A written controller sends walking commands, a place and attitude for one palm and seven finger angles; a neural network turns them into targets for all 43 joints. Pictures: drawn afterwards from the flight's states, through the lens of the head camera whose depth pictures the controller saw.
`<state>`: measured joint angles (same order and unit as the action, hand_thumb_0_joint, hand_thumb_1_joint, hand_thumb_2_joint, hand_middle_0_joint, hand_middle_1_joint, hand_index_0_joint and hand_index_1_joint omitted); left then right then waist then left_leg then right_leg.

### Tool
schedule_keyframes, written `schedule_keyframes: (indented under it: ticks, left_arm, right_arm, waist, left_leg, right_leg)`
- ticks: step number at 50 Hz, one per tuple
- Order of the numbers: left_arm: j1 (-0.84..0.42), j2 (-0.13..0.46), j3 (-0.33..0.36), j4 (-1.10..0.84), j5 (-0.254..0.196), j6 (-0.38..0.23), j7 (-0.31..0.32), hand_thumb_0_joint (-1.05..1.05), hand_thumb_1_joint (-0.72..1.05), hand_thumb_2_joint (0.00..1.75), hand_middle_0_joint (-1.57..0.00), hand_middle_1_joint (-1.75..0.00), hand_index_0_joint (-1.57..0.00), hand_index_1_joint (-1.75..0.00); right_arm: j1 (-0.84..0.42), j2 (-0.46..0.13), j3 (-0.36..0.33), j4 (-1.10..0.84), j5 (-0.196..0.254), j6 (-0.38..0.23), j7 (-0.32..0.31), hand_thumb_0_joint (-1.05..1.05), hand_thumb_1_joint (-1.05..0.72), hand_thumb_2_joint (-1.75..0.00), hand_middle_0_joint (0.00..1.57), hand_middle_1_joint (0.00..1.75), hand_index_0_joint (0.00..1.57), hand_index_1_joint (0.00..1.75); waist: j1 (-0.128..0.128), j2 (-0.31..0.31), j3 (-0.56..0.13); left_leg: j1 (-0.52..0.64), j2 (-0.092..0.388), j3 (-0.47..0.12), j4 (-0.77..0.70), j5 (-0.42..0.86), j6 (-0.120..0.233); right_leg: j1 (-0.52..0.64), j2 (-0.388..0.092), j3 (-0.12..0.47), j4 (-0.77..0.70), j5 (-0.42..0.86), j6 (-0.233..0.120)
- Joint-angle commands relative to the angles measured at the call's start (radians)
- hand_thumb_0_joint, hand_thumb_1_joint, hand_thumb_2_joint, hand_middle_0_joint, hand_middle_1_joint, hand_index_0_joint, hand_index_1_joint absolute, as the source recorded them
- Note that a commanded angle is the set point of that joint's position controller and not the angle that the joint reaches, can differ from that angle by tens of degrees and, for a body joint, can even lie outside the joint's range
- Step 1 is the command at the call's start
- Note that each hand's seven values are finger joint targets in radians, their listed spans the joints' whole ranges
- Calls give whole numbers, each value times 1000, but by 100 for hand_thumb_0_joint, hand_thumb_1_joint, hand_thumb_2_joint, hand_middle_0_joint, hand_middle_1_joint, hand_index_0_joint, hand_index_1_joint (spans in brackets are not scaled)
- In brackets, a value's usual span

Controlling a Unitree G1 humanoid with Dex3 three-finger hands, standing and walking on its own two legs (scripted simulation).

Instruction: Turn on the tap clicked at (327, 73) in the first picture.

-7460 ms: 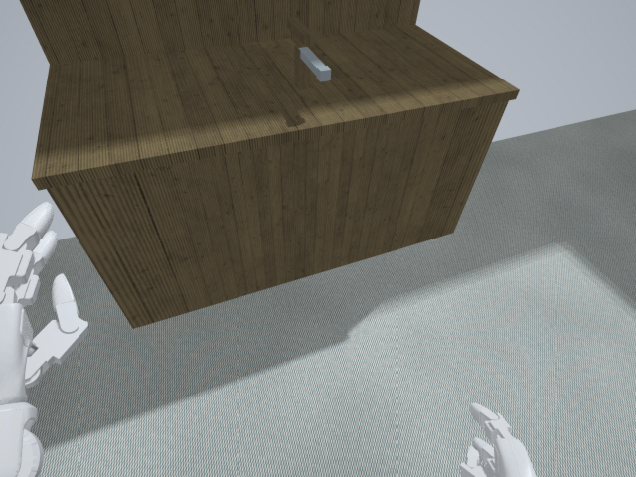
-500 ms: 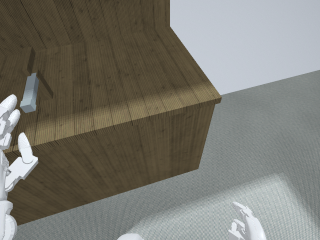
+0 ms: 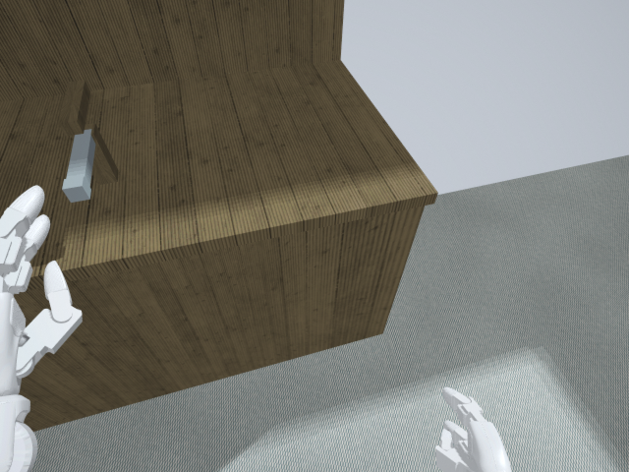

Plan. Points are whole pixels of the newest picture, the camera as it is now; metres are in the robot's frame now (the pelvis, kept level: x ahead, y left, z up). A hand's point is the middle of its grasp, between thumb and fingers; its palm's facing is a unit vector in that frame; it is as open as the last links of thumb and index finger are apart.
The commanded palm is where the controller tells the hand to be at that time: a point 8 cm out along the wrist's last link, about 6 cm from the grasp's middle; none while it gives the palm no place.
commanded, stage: come to a stop and stand still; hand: left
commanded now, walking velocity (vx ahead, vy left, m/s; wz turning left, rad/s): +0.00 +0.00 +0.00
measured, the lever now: (77, 189) +0.47 +0.41 +0.07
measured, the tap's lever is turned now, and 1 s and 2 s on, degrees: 0 0 0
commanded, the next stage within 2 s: look again from close up in 0.28 s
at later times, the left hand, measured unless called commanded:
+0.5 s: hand (25, 280) +0.23 +0.28 +0.19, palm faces +0.46 -0.80 -0.40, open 7.4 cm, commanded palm +0.15 +0.28 +0.18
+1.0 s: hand (59, 259) +0.27 +0.29 +0.17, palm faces +0.37 -0.87 -0.33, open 7.4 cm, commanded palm +0.21 +0.32 +0.18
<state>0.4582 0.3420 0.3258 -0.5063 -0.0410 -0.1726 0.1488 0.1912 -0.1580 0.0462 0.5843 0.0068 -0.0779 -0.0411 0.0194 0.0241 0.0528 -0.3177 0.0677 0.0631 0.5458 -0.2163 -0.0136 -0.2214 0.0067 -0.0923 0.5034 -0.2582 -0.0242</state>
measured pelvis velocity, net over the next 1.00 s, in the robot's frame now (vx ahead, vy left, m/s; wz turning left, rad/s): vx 0.05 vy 0.04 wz -0.02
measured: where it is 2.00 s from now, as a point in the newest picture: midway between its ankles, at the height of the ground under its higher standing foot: outside the picture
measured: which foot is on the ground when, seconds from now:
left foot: down 0.00-1.00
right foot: down 0.00-1.00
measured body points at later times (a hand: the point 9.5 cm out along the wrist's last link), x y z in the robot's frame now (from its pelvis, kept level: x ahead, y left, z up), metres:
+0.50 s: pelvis -0.01 +0.01 +0.00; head +0.01 +0.02 +0.45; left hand +0.20 +0.32 +0.21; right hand +0.15 -0.22 -0.08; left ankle +0.05 +0.12 -0.73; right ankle +0.01 -0.10 -0.73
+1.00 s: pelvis +0.05 +0.04 +0.00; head +0.06 +0.07 +0.45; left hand +0.25 +0.33 +0.18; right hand +0.24 -0.17 -0.06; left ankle +0.05 +0.12 -0.73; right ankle +0.01 -0.10 -0.73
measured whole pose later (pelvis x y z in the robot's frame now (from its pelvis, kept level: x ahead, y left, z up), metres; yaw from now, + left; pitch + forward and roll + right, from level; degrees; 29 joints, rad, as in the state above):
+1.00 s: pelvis +0.05 +0.04 +0.00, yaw -1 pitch +0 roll -1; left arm 0.39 0.36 0.35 -0.45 -0.04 -0.21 0.10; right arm 0.18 -0.19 0.03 0.56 -0.01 -0.13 -0.01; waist 0.02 -0.03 0.02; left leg -0.27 -0.02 0.05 0.54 -0.28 0.06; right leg -0.17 -0.04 -0.04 0.47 -0.30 0.03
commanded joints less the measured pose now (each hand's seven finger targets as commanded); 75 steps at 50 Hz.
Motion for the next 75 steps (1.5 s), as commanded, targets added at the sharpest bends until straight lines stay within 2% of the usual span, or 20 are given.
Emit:
schedule_keyframes:
  ticks: [1, 6, 9, 12, 18, 19, 20, 21, 22, 26, 31, 32, 35, 39, 41, 47, 53, 67, 72, 75]
  left_arm:
    - [-73, 179, 112, -178, -8, -41, 24, 0, 90, 90, -20, -30, -20, -30]
    - [-111, 180, 109, -178, 3, -55, 21, 0, 90, 90, -20, -30, -20, -30]
    - [-91, 170, 111, -157, 15, -72, 23, 0, 90, 90, -20, -30, -20, -30]
    - [-93, 155, 97, -167, 20, -86, 23, 0, 90, 90, -20, -30, -20, -30]
    - [-63, 163, 97, -178, 12, -80, 27, 0, 90, 90, -20, -30, -20, -30]
    - [-1032, 992, 705, -364, 130, -166, 7, 0, 90, 90, -20, -30, -20, -30]
    - [-522, 383, 274, 151, 47, -125, -38, 0, 90, 90, -20, -30, -20, -30]
    - [-273, 235, 191, 216, 18, -122, -53, 0, 90, 90, -20, -30, -20, -30]
    - [-204, 113, 89, 174, -6, -134, -61, 0, 90, 90, -20, -30, -20, -30]
    - [-105, 177, 85, -81, -16, -137, -49, 0, 90, 90, -20, -30, -20, -30]
    - [-157, 228, 165, -100, -1, -135, -30, 0, 90, 90, -20, -30, -20, -30]
    - [-209, 269, 199, -140, 1, -141, -25, 0, 90, 90, -20, -30, -20, -30]
    - [-233, 216, 161, -132, 4, -144, -25, 0, 90, 90, -20, -30, -20, -30]
    - [-212, 164, 101, -151, 8, -129, -27, 0, 90, 90, -20, -30, -20, -30]
    - [-188, 148, 83, -143, 9, -115, -27, 0, 90, 90, -20, -30, -20, -30]
    - [-156, 206, 149, -172, -2, -99, -21, 0, 90, 90, -20, -30, -20, -30]
    - [-128, 194, 150, -166, -14, -104, -22, 0, 90, 90, -20, -30, -20, -30]
    - [-128, 229, 185, -173, -14, -118, -10, 0, 90, 90, -20, -30, -20, -30]
    - [-131, 228, 192, -207, -17, -125, -13, 0, 90, 90, -20, -30, -20, -30]
    - [-111, 190, 159, -179, -8, -124, -14, 0, 90, 90, -20, -30, -20, -30]
  right_arm:
    - [-76, -125, -52, -128, -7, -29, -30, 0, -90, -90, 20, 30, 20, 30]
    - [-87, -141, -54, -132, -8, -27, -46, 0, -90, -90, 20, 30, 20, 30]
    - [-79, -148, -52, -132, -9, -40, -49, 0, -90, -90, 20, 30, 20, 30]
    - [-67, -153, -59, -135, -6, -60, -43, 0, -90, -90, 20, 30, 20, 30]
    - [-49, -149, -67, -120, -6, -76, -37, 0, -90, -90, 20, 30, 20, 30]
    - [14, -194, -107, -113, -57, -115, -33, 0, -90, -90, 20, 30, 20, 30]
    - [-26, -72, -58, -53, -24, -115, -27, 0, -90, -90, 20, 30, 20, 30]
    - [-15, -140, -91, -127, 5, -133, -21, 0, -90, -90, 20, 30, 20, 30]
    - [-8, -142, -93, -138, 12, -140, 1, 0, -90, -90, 20, 30, 20, 30]
    - [-62, -156, -82, -153, 8, -146, 22, 0, -90, -90, 20, 30, 20, 30]
    - [-68, -163, -73, -166, 1, -140, 4, 0, -90, -90, 20, 30, 20, 30]
    - [-76, -164, -72, -169, -3, -140, -1, 0, -90, -90, 20, 30, 20, 30]
    - [-64, -156, -67, -162, -7, -146, -2, 0, -90, -90, 20, 30, 20, 30]
    - [-61, -164, -69, -151, -15, -151, 10, 0, -90, -90, 20, 30, 20, 30]
    - [-63, -170, -73, -147, -18, -140, 15, 0, -90, -90, 20, 30, 20, 30]
    - [-78, -174, -76, -164, -15, -101, 12, 0, -90, -90, 20, 30, 20, 30]
    - [-67, -172, -76, -171, -5, -76, 12, 0, -90, -90, 20, 30, 20, 30]
    - [-75, -170, -88, -175, 10, -48, 11, 0, -90, -90, 20, 30, 20, 30]
    - [-68, -175, -90, -180, 12, -49, 10, 0, -90, -90, 20, 30, 20, 30]
    - [-54, -177, -94, -173, 7, -55, 16, 0, -90, -90, 20, 30, 20, 30]
  waist:
    - [-26, -100, -90]
    - [-21, 7, -36]
    - [-11, 113, -40]
    - [-10, 127, -83]
    - [-18, -5, -118]
    - [44, -160, 6]
    - [-2, -187, -164]
    - [43, -70, -141]
    - [20, 82, -185]
    - [32, -42, -118]
    - [18, -6, -78]
    - [16, 58, -80]
    - [16, 105, -140]
    - [10, 75, -195]
    - [6, 71, -203]
    - [-5, 77, -188]
    - [-11, 50, -197]
    - [-15, 11, -170]
    - [-22, 119, -168]
    - [-17, 104, -160]
  left_leg:
    - [77, -8, -42, 28, -76, 0]
    - [42, 45, -103, -141, -188, 22]
    - [-69, 93, -170, -278, -292, 41]
    - [-75, 89, -162, -278, -244, 40]
    - [23, 27, -70, -120, -72, 12]
    - [-43, 4, -33, 53, 7, 27]
    - [63, -90, -55, 46, 0, 27]
    - [120, -62, -36, 5, 28, 15]
    - [121, -59, -39, -57, 48, 16]
    - [92, -17, -105, -165, -83, 40]
    - [17, 15, -154, -268, -225, 50]
    - [21, 19, -155, -282, -219, 49]
    - [57, 21, -146, -257, -109, 50]
    - [156, -6, -105, -175, 112, 33]
    - [158, -14, -94, -150, 116, 37]
    - [132, -16, -105, -105, 155, 47]
    - [118, -5, -108, -30, 290, 56]
    - [48, -31, -83, 58, 226, 56]
    - [139, 30, -183, -36, 312, 78]
    - [134, 51, -183, -30, 306, 83]
  right_leg:
    - [-123, -215, 238, -233, -116, -42]
    - [-130, -114, 151, -195, -282, 2]
    - [4, -46, 86, -101, -176, 24]
    - [75, -38, 78, -73, -83, 25]
    - [12, -104, 157, -164, -23, 7]
    - [-127, -146, 261, -295, 189, 42]
    - [-79, -201, 256, -199, 124, -58]
    - [-68, -182, 313, -226, 84, -34]
    - [32, -167, 257, -170, 114, -43]
    - [-16, -90, 173, -194, -145, 7]
    - [2, -37, 131, -163, -140, 15]
    - [14, -30, 122, -147, -104, 15]
    - [79, -29, 106, -119, 30, 12]
    - [82, -33, 101, -133, 161, 8]
    - [81, -36, 96, -126, 162, 4]
    - [71, -35, 71, -46, 184, -9]
    - [77, -52, 57, 35, 261, -15]
    - [76, -110, 126, 92, 276, -41]
    - [-29, -35, 24, 194, 132, 4]
    - [-8, -28, 11, 106, 35, -3]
